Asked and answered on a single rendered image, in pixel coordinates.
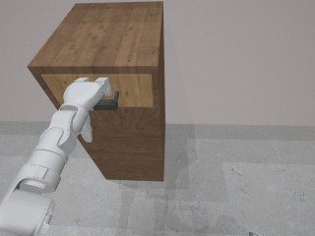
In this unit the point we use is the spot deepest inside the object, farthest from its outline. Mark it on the drawer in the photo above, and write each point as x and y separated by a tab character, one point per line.
135	90

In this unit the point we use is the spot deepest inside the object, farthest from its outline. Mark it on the robot left forearm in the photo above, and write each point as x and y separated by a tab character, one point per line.
41	173

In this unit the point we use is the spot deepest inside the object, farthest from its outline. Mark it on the robot left hand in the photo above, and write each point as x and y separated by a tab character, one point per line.
87	94

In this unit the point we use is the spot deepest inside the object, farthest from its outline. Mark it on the robot left upper arm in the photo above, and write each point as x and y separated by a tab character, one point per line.
26	214

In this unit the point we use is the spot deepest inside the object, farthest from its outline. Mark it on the cabinet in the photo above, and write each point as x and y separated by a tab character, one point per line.
114	38

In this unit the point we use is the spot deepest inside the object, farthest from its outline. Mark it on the handle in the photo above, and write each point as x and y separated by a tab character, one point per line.
108	104

